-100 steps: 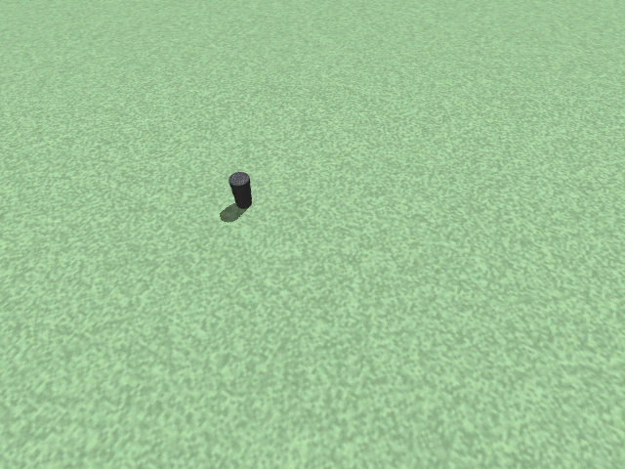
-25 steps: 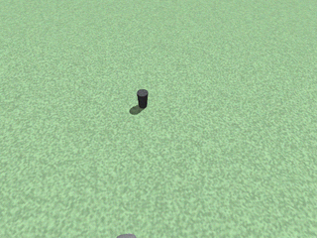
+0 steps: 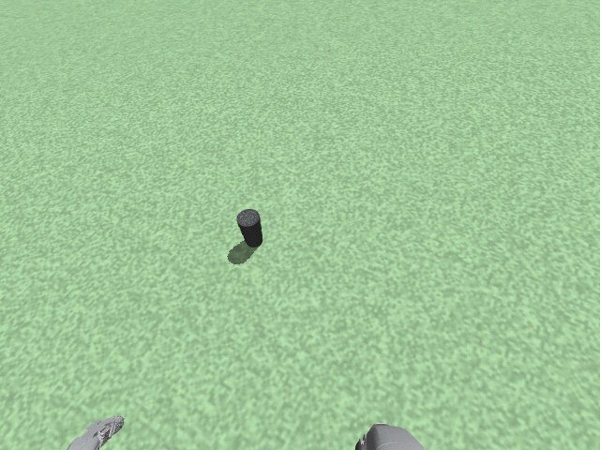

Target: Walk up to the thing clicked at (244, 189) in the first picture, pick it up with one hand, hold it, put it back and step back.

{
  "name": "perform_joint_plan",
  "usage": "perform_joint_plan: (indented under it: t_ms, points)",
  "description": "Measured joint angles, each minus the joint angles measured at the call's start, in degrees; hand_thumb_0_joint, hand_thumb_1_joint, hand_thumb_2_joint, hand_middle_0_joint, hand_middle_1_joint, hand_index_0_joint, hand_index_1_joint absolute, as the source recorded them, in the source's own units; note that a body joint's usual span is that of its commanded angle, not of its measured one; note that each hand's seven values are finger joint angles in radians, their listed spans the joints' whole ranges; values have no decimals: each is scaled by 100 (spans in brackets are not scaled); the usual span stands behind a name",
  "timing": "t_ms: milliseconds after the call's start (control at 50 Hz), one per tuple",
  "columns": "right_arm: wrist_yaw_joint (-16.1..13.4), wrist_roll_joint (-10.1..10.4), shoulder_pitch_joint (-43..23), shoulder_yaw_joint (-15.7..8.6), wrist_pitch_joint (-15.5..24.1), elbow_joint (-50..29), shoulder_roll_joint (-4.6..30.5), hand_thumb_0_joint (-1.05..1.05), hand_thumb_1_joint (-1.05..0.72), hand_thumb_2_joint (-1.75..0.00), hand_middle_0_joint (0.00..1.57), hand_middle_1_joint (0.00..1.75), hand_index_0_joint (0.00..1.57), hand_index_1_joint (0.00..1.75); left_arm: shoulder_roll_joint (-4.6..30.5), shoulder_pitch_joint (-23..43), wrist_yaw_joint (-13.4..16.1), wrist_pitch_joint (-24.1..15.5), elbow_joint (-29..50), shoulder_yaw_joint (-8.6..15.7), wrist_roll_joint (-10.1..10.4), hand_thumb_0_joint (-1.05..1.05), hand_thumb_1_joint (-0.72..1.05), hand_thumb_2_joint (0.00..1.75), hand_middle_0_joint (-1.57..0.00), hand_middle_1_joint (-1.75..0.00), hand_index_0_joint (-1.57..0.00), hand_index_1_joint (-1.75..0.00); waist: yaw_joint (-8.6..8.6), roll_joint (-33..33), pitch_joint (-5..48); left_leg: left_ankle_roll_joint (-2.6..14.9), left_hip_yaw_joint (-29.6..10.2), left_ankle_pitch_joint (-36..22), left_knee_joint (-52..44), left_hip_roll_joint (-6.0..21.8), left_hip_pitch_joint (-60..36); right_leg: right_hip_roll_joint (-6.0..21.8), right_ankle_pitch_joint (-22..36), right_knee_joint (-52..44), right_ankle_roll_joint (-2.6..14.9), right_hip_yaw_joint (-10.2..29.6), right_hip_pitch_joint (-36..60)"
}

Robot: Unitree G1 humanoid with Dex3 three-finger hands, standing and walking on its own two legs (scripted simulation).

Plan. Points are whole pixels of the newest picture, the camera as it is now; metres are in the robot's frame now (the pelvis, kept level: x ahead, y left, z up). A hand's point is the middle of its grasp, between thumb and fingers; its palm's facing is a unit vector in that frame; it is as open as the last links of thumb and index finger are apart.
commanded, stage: walk up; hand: left
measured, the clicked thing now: (251, 229) +1.00 +0.21 -0.67
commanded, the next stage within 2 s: none
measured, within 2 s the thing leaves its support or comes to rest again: neither
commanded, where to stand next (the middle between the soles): +0.66 -0.02 m, yaw +1 degrees
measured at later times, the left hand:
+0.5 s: hand (133, 398) +0.24 +0.29 -0.15, palm faces -0.03 -0.95 -0.32, open 7.4 cm
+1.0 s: hand (187, 245) +0.51 +0.22 -0.10, palm faces -0.04 -0.91 -0.41, open 7.4 cm
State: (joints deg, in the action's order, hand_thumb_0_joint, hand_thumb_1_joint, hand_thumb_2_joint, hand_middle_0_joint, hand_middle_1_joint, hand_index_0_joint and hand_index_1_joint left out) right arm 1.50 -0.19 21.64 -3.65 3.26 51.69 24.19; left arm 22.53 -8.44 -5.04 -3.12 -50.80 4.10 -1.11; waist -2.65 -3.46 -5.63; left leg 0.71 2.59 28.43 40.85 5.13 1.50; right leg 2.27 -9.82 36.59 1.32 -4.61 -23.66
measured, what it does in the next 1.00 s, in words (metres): walks ahead: left foot, then right foot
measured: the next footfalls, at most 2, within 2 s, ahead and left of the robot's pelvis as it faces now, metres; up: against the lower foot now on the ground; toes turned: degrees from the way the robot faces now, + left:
left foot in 0.40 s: +0.34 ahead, +0.13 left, +0.00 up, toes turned +5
right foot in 0.90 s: +0.51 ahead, -0.15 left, +0.00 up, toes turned -6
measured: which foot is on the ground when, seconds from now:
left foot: down 0.00-0.00, up 0.02-0.38, down 0.40-0.92, up 0.94-1.00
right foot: down 0.00-0.44, up 0.46-0.88, down 0.90-1.00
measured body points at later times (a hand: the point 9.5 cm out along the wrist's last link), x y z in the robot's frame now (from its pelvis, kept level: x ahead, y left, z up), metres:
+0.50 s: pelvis +0.22 +0.02 +0.01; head +0.25 +0.05 +0.45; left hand +0.25 +0.34 -0.13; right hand +0.32 -0.30 -0.08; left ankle +0.30 +0.12 -0.72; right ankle +0.13 -0.11 -0.66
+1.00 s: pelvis +0.41 -0.04 +0.01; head +0.43 -0.07 +0.46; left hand +0.51 +0.27 -0.07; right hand +0.44 -0.36 -0.12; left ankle +0.32 +0.10 -0.66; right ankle +0.47 -0.14 -0.72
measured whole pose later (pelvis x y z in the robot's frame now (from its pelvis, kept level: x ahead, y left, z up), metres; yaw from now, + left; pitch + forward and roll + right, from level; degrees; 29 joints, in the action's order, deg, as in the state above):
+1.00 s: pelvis +0.41 -0.04 +0.01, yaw -1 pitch -3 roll +2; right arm 1.2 0.0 20.1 -2.2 2.4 49.0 24.3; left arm 21.9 -13.3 -3.6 -4.6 -47.7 3.3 -0.6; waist -0.4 -2.4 -6.0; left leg 1.5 1.0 27.2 57.8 1.7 14.4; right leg 2.9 -14.0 37.0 2.1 -4.1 -20.1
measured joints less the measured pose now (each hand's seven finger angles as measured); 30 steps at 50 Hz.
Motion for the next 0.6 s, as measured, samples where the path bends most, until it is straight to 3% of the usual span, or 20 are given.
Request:
perform_joint_plan:
  t_ms: [60, 120, 200, 280, 380, 420, 440, 500, 540, 600]
  points:
    - [-21, 16, -170, 104, -60, 13, -77, 0, -91, -89, 21, 30, 20, 30, -73, -21, 68, -118, 215, -38, 90, 0, 91, 90, -20, -30, -20, -30, 175, 178, -87, 107, -234, -90, 2092, -299, 991, 91, -347, 100, 53, 70, 266]
    - [13, 65, -365, 111, -37, -62, -8, 1, -91, -89, 21, 30, 20, 30, -187, -245, 139, -119, 254, -112, 137, 0, 90, 90, -20, -30, -20, -30, 290, 170, -69, 154, -312, -544, 2667, -340, 1830, 70, -323, -386, 59, 110, 753]
    - [114, 28, -545, 33, -13, -274, 82, 0, -91, -89, 21, 30, 20, 30, -189, -629, 164, -105, 188, -144, 104, 0, 90, 90, -21, -30, -20, -30, 353, 86, 9, 60, -409, -1192, 2088, -121, 2560, -101, -351, -883, 80, 123, 1226]
    - [194, -33, -571, -36, -55, -286, 97, 0, -91, -89, 21, 30, 20, 30, -79, -898, 142, -94, 198, -115, 47, 0, 90, 90, -21, -30, -20, -30, 371, 76, 75, -119, -285, -1492, 886, 55, 2817, -223, -573, -1094, 78, -17, 1581]
    - [243, -88, -610, -34, -43, -181, 18, 0, -91, -89, 21, 30, 20, 30, 153, -1120, 131, -87, 286, -58, 32, 0, 90, 90, -21, -30, -20, -30, 529, 238, 64, -70, -39, -1851, -594, 18, 2452, -262, -1144, -831, -77, -102, 1851]
    - [224, -109, -653, -33, 36, -178, -66, 0, -91, -89, 21, 30, 20, 30, 272, -1201, 152, -32, 258, -48, 38, 0, 90, 90, -21, -30, -20, -30, 536, 464, 60, 33, 77, -2129, -790, -158, 2226, -100, -1558, -378, -106, -63, 1845]
    - [203, -145, -699, -24, 89, -205, -125, 0, -91, -89, 21, 30, 20, 30, 308, -1203, 186, 13, 212, -38, 52, 1, 90, 90, -21, -30, -20, -30, 542, 645, 19, 72, 196, -1991, -648, -268, 2179, 60, -1691, 104, -14, 28, 1707]
    - [155, -105, -735, 19, 198, -408, -174, 0, -91, -89, 21, 30, 20, 30, 220, -1183, 261, 145, 83, -105, 75, 1, 90, 90, -20, -30, -20, -30, 394, 632, -3, 144, 226, -1554, -414, -246, 2018, -166, -1827, 1940, 138, 424, 931]
    - [111, -29, -696, 69, 208, -477, -249, 0, -91, -89, 21, 30, 20, 30, 235, -1153, 258, 156, 34, -162, 78, 1, 91, 90, -20, -30, -20, -30, 316, 659, 5, 132, 241, -1514, -653, -235, 1712, -227, -1579, 2550, 149, 564, 467]
    - [72, 33, -538, 152, 248, -515, -320, 0, -90, -89, 21, 30, 20, 30, 289, -1082, 221, 125, 66, -149, 112, 1, 91, 90, -20, -30, -20, -30, 258, 750, 35, 116, 267, -1538, -1096, -284, 1266, -82, -1150, 2545, 81, 703, -70]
